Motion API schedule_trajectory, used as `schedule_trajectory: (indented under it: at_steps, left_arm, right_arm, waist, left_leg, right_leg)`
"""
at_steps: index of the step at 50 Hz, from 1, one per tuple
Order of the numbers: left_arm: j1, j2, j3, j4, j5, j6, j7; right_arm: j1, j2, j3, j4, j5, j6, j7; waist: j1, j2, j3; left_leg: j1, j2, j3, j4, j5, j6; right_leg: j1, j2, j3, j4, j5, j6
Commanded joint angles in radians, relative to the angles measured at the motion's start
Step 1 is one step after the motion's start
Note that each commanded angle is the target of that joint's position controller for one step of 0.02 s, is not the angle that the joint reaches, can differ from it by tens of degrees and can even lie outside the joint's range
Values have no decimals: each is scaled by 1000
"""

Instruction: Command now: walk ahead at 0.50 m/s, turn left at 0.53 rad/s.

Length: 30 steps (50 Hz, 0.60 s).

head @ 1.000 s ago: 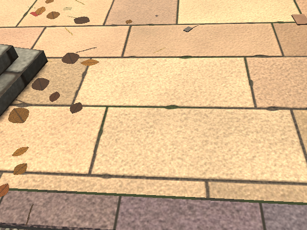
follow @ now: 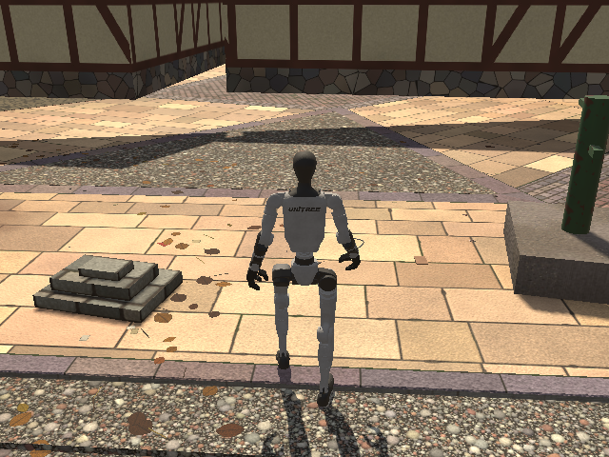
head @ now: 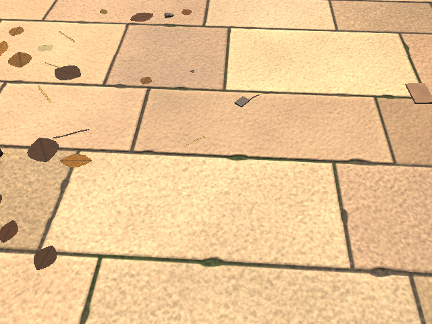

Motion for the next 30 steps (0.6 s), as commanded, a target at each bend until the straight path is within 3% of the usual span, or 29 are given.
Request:
schedule_trajectory:
  at_steps: [1,2,3,4,5,6,7,8,9,10,12,14,17,19,21,24,25,27,28,29,30]
  left_arm:
    - [-148,234,72,-87,-11,-7,-15]
    - [-163,245,81,-86,-25,0,-26]
    - [-195,249,87,-89,-41,4,-38]
    - [-232,211,76,-94,-45,6,-45]
    - [-226,59,30,-100,-18,-5,-49]
    - [-204,-26,5,-190,-29,-50,-47]
    - [-240,95,20,-225,-65,-93,-54]
    - [-268,132,25,-243,-79,-113,-60]
    - [-257,120,19,-232,-56,-116,-54]
    - [-250,103,16,-229,-34,-113,-47]
    - [-264,131,30,-225,-28,-92,-47]
    - [-319,95,19,-234,-15,-75,-49]
    - [-431,12,-10,-247,-19,-73,-65]
    - [-491,7,-12,-257,-29,-74,-78]
    - [-508,36,1,-265,-39,-77,-86]
    - [-455,91,24,-248,-45,-81,-91]
    - [-396,112,35,-230,-42,-80,-88]
    - [-142,167,67,-155,-39,-66,-74]
    - [23,213,73,-129,-32,-57,-67]
    - [56,296,90,-106,-23,-64,-86]
    - [22,184,73,-118,-45,-66,-90]
  right_arm:
    - [19,-38,-16,-74,9,5,18]
    - [69,-62,-28,-72,10,14,13]
    - [182,-99,-48,-51,11,21,8]
    - [395,-153,-81,27,14,25,2]
    - [427,-184,-88,95,21,21,-5]
    - [302,-261,-75,33,-9,-33,-3]
    - [270,-211,-65,-11,-12,-74,9]
    - [271,-170,-54,-1,-11,-96,13]
    - [247,-149,-51,6,-9,-106,13]
    - [212,-156,-50,8,-13,-109,7]
    - [193,-115,-32,8,-23,-117,-13]
    - [227,-112,-30,30,-12,-117,-35]
    - [260,-108,-26,66,-6,-97,-58]
    - [310,-120,-29,93,-8,-89,-57]
    - [329,-126,-32,118,-3,-89,-52]
    - [303,-148,-44,140,-9,-88,-53]
    - [284,-162,-50,137,-15,-87,-53]
    - [238,-163,-49,123,-33,-76,-53]
    - [254,-112,-31,98,-59,-73,-58]
    - [459,16,2,92,-34,-90,-38]
    - [380,-85,-7,103,-16,-108,-33]
  waist:
    - [-82,-128,-19]
    - [-112,-148,-46]
    - [-168,-148,-95]
    - [-257,-63,-162]
    - [-212,159,-27]
    - [-62,349,-7]
    - [-69,226,-40]
    - [-53,104,14]
    - [-25,4,38]
    - [0,-15,42]
    - [14,-10,46]
    - [-7,-12,53]
    - [-58,35,49]
    - [-103,73,48]
    - [-112,99,63]
    - [-73,124,61]
    - [-44,137,25]
    - [89,119,-134]
    - [132,-10,-269]
    - [1,-370,-407]
    - [61,-241,-369]
  left_leg:
    - [205,-26,100,-182,-173,52]
    - [266,-48,122,-239,-237,74]
    - [418,-63,127,-346,-204,102]
    - [686,-93,118,-524,-34,139]
    - [782,-43,-41,-533,19,176]
    - [766,122,-653,-771,-122,359]
    - [772,273,-877,-948,-213,447]
    - [722,281,-821,-954,-230,425]
    - [653,234,-700,-935,-171,377]
    - [606,190,-609,-925,-93,354]
    - [564,139,-470,-937,104,321]
    - [564,104,-362,-939,300,300]
    - [543,22,-217,-913,343,233]
    - [553,37,-218,-924,290,217]
    - [617,78,-241,-918,285,213]
    - [759,138,-226,-854,455,182]
    - [799,139,-209,-793,623,169]
    - [767,81,-141,-480,888,126]
    - [542,38,-122,-168,585,102]
    - [147,-163,-145,204,-209,17]
    - [36,-117,-230,286,-202,34]
  right_leg:
    - [-37,-223,43,-11,756,-167]
    - [-9,-238,31,83,935,-167]
    - [-31,-247,19,239,1050,-160]
    - [-127,-187,-6,536,1006,-137]
    - [-468,-51,40,961,99,-84]
    - [-823,87,190,1230,12,-75]
    - [-911,69,295,1287,109,-78]
    - [-931,17,310,1212,203,-91]
    - [-878,-27,307,1139,280,-83]
    - [-836,-47,301,1059,308,-66]
    - [-770,-66,296,929,369,-35]
    - [-765,-52,257,785,428,-2]
    - [-660,11,198,458,641,20]
    - [-601,37,174,337,721,26]
    - [-598,31,197,264,745,5]
    - [-601,19,208,219,690,-60]
    - [-549,39,189,229,638,-83]
    - [-241,77,155,238,613,-142]
    - [70,-79,371,313,656,-192]
    - [388,-309,984,137,334,-408]
    - [368,-288,1111,0,78,-379]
